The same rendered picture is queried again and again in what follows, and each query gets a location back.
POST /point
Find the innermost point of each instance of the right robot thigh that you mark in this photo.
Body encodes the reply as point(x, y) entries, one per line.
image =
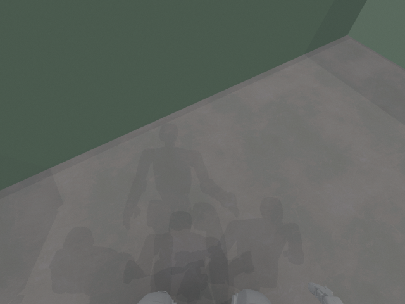
point(247, 296)

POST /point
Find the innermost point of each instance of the right robot hand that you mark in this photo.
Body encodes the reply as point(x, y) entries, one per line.
point(323, 294)

